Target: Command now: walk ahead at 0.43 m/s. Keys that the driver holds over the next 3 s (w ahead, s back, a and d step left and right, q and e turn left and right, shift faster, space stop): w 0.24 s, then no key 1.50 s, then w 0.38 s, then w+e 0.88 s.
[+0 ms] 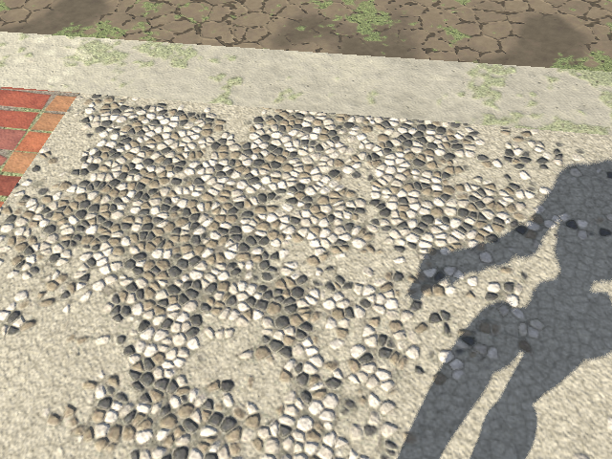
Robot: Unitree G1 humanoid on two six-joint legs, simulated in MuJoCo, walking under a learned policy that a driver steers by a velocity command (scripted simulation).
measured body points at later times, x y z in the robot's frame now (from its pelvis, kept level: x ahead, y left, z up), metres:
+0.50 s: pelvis +0.24 +0.01 +0.00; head +0.28 +0.02 +0.44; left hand +0.20 +0.25 -0.15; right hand +0.40 -0.22 -0.12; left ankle +0.35 +0.07 -0.73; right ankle +0.07 -0.09 -0.69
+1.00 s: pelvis +0.30 -0.01 +0.02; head +0.29 -0.01 +0.47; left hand +0.31 +0.22 -0.14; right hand +0.32 -0.24 -0.14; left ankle +0.35 +0.07 -0.73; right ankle +0.29 -0.12 -0.73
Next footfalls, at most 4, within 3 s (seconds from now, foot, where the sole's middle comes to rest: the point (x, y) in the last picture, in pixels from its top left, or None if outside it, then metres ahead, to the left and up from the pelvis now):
0.44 left None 0.39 0.08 -0.76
0.82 right None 0.33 -0.12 -0.76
2.06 left None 0.47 0.10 -0.76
2.56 right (338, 330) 0.79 -0.06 -0.76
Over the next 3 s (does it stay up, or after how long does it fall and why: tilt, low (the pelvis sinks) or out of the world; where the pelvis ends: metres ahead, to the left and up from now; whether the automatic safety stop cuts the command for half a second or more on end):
stays up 0.89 -0.04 0.01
